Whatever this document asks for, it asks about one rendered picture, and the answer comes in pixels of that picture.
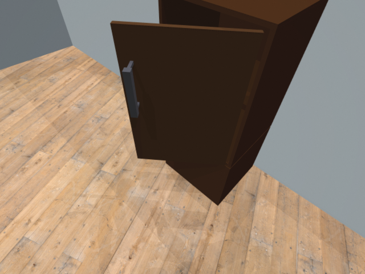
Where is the handle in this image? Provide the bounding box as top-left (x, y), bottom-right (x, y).
top-left (122, 61), bottom-right (140, 118)

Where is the cupboard door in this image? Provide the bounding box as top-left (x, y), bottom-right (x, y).
top-left (110, 21), bottom-right (264, 165)

